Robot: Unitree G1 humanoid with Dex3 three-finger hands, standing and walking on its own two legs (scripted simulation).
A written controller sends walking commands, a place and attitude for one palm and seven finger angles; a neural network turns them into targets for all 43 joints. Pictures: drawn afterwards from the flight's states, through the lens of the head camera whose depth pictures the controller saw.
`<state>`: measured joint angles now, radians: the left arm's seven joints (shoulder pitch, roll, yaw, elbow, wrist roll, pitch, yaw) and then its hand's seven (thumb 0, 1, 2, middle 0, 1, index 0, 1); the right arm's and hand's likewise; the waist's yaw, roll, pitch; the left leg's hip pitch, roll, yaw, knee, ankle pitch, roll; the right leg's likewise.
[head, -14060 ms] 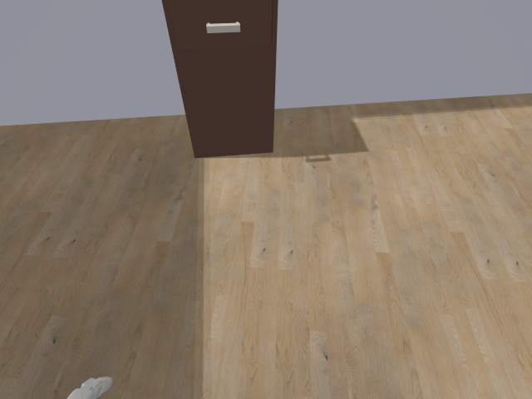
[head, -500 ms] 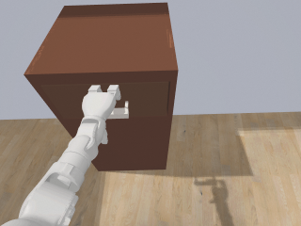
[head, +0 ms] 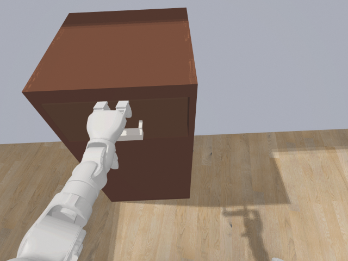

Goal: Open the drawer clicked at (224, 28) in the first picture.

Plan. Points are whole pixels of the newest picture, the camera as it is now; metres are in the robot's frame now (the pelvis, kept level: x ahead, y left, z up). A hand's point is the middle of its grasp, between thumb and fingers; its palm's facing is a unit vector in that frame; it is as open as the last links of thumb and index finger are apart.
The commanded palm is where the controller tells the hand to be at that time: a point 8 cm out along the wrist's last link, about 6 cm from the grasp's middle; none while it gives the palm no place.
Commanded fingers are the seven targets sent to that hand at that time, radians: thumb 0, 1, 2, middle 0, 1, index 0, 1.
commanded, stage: move the hooked fingers above the handle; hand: left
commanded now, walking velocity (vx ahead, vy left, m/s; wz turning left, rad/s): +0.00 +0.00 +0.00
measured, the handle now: (120, 129) +0.48 +0.18 -0.03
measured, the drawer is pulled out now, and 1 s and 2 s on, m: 0.00 0.00 0.00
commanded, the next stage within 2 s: none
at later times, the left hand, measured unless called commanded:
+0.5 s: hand (120, 127) +0.44 +0.16 +0.04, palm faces +0.09 -0.01 -1.00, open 13.8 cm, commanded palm +0.40 +0.19 +0.08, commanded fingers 0.00 -0.50 0.30 -0.30 -1.20 -0.30 -1.20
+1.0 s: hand (111, 129) +0.43 +0.18 +0.04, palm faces +0.10 -0.03 -0.99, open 13.8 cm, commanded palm +0.40 +0.19 +0.09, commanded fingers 0.00 -0.50 0.30 -0.30 -1.20 -0.30 -1.20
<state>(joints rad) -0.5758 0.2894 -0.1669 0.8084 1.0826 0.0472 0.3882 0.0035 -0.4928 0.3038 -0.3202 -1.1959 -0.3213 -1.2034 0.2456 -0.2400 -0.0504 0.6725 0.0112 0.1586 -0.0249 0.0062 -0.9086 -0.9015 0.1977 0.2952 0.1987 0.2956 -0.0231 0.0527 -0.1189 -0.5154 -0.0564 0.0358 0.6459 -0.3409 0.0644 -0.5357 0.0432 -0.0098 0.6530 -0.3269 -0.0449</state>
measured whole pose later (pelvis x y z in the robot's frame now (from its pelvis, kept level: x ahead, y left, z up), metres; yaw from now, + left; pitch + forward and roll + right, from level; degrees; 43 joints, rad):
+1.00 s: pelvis +0.00 +0.01 -0.01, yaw +0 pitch +13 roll +0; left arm -0.65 0.29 -0.16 0.85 1.08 0.06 0.44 0.00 -0.49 0.30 -0.32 -1.20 -0.32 -1.20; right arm 0.21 -0.24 -0.05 0.68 0.01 0.15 -0.02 0.01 -0.91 -0.90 0.20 0.30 0.20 0.30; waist -0.02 0.06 -0.13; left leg -0.58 -0.06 0.03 0.70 -0.35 0.07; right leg -0.59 0.03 -0.02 0.70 -0.34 -0.04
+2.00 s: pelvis +0.00 +0.00 +0.00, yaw +0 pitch +13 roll +0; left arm -0.65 0.35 -0.19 0.92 0.99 0.31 0.32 0.00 -0.49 0.30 -0.31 -1.19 -0.31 -1.20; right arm 0.21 -0.23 -0.02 0.67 0.04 0.20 -0.04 0.01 -0.91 -0.90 0.20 0.30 0.20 0.30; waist -0.01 0.07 -0.12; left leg -0.53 -0.06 0.03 0.64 -0.33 0.06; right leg -0.55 0.04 -0.01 0.64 -0.32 -0.04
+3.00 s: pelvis -0.01 +0.00 -0.01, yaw -1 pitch +15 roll +0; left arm -0.70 0.23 -0.19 0.90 1.08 0.14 0.52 0.00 -0.49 0.30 -0.43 -1.30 -0.34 -1.25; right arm 0.23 -0.24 -0.03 0.71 0.01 0.18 -0.02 0.01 -0.91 -0.90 0.20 0.29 0.20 0.30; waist -0.04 0.07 -0.14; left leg -0.62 -0.05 0.05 0.72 -0.36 0.07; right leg -0.64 0.04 0.00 0.72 -0.34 -0.04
